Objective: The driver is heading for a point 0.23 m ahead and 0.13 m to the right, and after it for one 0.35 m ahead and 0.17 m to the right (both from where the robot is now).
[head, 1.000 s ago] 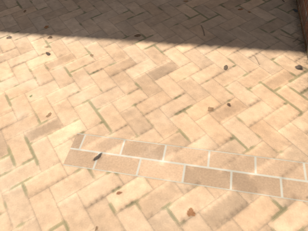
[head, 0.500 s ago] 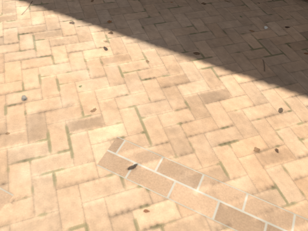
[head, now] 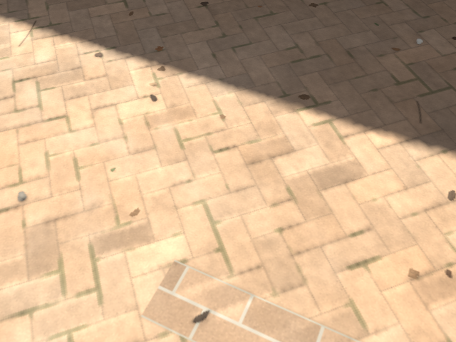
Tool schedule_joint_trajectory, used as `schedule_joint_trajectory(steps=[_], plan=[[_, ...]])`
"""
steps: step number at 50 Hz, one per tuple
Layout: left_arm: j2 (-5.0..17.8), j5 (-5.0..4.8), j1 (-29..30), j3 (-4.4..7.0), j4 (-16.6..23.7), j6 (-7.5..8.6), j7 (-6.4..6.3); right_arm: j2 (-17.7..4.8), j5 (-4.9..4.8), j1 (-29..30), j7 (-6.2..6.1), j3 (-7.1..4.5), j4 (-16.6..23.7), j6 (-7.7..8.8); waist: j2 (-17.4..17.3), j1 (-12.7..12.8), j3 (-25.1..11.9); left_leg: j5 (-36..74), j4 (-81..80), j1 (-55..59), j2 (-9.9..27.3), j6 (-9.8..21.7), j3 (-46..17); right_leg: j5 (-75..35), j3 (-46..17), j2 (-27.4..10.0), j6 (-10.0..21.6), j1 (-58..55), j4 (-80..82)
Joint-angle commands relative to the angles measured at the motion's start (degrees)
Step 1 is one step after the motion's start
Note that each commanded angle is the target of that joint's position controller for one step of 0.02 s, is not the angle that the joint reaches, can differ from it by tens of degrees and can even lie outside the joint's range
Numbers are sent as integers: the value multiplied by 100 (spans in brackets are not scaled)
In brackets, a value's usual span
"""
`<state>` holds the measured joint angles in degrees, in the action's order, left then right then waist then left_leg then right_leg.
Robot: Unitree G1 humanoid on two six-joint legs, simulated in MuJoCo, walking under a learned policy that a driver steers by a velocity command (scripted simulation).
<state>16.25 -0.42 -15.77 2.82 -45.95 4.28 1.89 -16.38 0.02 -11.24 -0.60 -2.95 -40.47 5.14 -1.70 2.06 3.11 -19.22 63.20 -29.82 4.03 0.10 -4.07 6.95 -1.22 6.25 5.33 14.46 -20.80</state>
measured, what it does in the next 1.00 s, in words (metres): walks ahead, turning right: left foot, then right foot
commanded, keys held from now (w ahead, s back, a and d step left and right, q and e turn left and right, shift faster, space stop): w+e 0.48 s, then no key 0.52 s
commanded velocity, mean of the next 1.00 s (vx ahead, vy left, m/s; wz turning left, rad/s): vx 0.34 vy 0.00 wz -0.36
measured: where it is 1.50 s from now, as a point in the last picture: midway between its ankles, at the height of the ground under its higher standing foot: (256, 341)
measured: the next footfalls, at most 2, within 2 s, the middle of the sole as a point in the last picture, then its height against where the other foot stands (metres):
left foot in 0.26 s outside the picture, level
right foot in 0.72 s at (305, 340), level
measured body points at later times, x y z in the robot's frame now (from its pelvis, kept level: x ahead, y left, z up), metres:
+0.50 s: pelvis +0.26 +0.06 +0.00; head +0.29 +0.06 +0.45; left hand +0.49 +0.28 -0.10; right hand +0.25 -0.23 -0.10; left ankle +0.28 +0.17 -0.74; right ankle +0.27 -0.11 -0.66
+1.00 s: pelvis +0.40 -0.03 -0.01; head +0.43 -0.04 +0.44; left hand +0.65 +0.14 -0.11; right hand +0.40 -0.32 -0.13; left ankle +0.49 +0.11 -0.72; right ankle +0.44 -0.14 -0.74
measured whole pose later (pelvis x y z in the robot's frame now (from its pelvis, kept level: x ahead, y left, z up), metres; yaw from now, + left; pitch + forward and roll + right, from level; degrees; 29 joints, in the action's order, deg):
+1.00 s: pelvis +0.40 -0.03 -0.01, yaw -23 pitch +1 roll -1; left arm 13.1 1.4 -7.5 2.0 -41.6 0.3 0.7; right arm -16.2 0.4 -10.4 -2.0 -2.1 -47.0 -0.6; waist -1.6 0.2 1.9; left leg -20.1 43.1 -24.0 4.7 -3.8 -2.0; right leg 7.1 0.9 3.3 3.2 21.0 -27.1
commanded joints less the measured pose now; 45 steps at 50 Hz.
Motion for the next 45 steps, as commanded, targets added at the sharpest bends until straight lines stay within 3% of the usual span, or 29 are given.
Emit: schedule_joint_trajectory(steps=[1,4,8,11,12,13,14,15,16,17,18,20,24,26,29,31,33,35,36,37,38,39,40,41,43,45], plan=[[883,-45,326,217,504,93,-88,-368,79,-198,-29,-88,386,-32,472,-266,-203,420,-858,-213,209,-243,37,-142,-1641,-1516,1224,196,1241],[1043,-69,134,296,506,31,-196,-246,73,542,7,3,567,45,486,-4,-143,1727,-2242,193,0,-362,90,-82,-1267,-1216,892,532,1050],[1046,-155,-303,319,466,-82,-220,-450,-58,1013,85,-49,730,130,578,191,-289,2104,-3092,615,-266,-424,-7,463,-1665,-1326,709,245,549],[952,-114,-286,311,522,-143,-231,-650,-97,666,108,-172,699,195,730,-122,-409,1555,-3501,1242,-315,-203,2,873,-2089,-1348,457,28,-138],[756,-85,-312,257,542,-149,-228,-743,-78,217,88,-239,591,215,747,-346,-573,1363,-3646,1873,-247,-48,35,896,-2010,-1148,293,174,-596],[358,-27,-307,123,631,-123,-205,-1041,16,-572,40,-337,517,239,267,-709,-1141,891,-3732,3014,579,318,-738,1231,-1559,-777,38,679,-2045],[-11,-77,-796,18,834,-48,-212,-1526,139,-1074,23,-435,449,167,-1306,-559,-1746,-229,-4284,4531,1855,1033,-3008,2755,-708,-53,-305,2316,-3945],[460,-230,-953,87,883,-23,-214,-1379,74,-1199,83,-427,337,129,-1752,-527,-1700,-1668,-4693,4507,2195,1352,-4397,2695,-693,-423,-380,3281,-5032],[830,-232,-577,193,847,-62,-225,-921,34,-939,75,-310,412,119,-1031,-649,-1093,-1783,-4761,4057,1921,1177,-3641,2109,-758,-671,-428,3472,-5440],[869,-155,-191,223,894,-94,-222,-725,38,-690,65,-243,414,95,-609,-638,-695,-927,-4732,3491,1618,993,-2656,1636,-615,-826,-465,3374,-5417],[805,-101,-34,239,934,-111,-214,-594,84,-444,65,-194,403,75,-463,-522,-508,-166,-4806,3037,1353,910,-2025,1289,-610,-965,-489,3171,-5198],[653,-131,26,259,1003,-187,-153,-449,98,-254,52,-155,334,96,-611,-348,-290,748,-5054,2486,1079,842,-1159,967,-554,-1161,-515,2789,-4862],[385,-86,338,201,1177,-291,-116,-626,58,-381,30,-243,107,156,-338,-330,-201,1708,-5333,2477,1147,1024,-352,491,-486,-1215,-647,2942,-4217],[272,-41,583,154,1256,-277,-93,-716,67,-366,8,-261,-1,111,-223,-330,-101,2790,-5245,2423,1078,1029,87,123,-396,-1137,-678,2769,-3444],[101,7,1013,70,1342,-191,13,-869,-3,-372,-35,-281,-148,8,-265,-442,-145,3744,-5037,2232,865,895,752,-601,27,-931,-617,1961,-2161],[154,-11,1245,84,1430,-168,85,-985,-85,-548,-33,-301,-284,-32,-327,-502,-248,3908,-4867,2421,942,840,781,-720,123,-817,-519,1614,-1696],[319,8,1222,148,1478,-159,116,-1092,-173,-537,-31,-335,-363,-71,-418,-380,-356,4193,-4485,2697,1035,749,727,-441,139,-711,-321,1329,-1303],[600,81,459,302,1249,-150,68,-1086,-228,-445,-46,-333,-404,-102,-317,88,-792,4693,-3444,2703,793,512,896,-906,319,-415,-43,132,-573],[953,113,68,412,1167,-164,-15,-895,-130,-668,-48,-266,-404,-79,18,203,-1119,3954,-2509,2158,475,237,1131,-2516,55,-663,121,-889,-546],[1371,271,-323,438,1198,-215,-134,-432,172,-1009,5,-78,-239,-29,1286,105,-1922,108,-518,426,-34,-135,1176,-5675,-1565,-2172,859,-2869,-1300],[1065,251,-177,253,1237,-219,-116,-296,79,-1625,98,72,-439,-40,1649,-77,-3102,-2339,619,-40,-318,-313,176,-5586,-3030,-3236,1853,-3354,-962],[777,156,-50,206,1233,-264,-53,-840,-96,-1249,118,-94,-513,-133,882,118,-2799,-2080,821,-47,-85,-359,-150,-4434,-2542,-2765,1637,-2663,-652],[623,83,333,148,1180,-259,-30,-811,-164,-757,98,-88,-365,-214,749,14,-1986,-1834,653,-410,56,-360,7,-3561,-1986,-2436,1342,-2082,-485],[499,51,622,101,1138,-251,-24,-712,-95,-546,19,-78,-381,-308,450,-103,-1470,-1571,284,-416,180,-394,54,-2869,-1708,-2203,1112,-1356,-277],[591,136,1095,136,1108,-271,-35,-646,-3,-684,-104,-90,-458,-506,677,-442,-1062,-966,-380,511,189,-489,157,-2033,-1211,-1878,888,91,166],[552,209,1243,148,1043,-264,-77,-461,25,-881,-169,-51,-563,-563,832,-532,-1085,-689,-986,1040,97,-518,258,-1666,-961,-1756,909,524,324]])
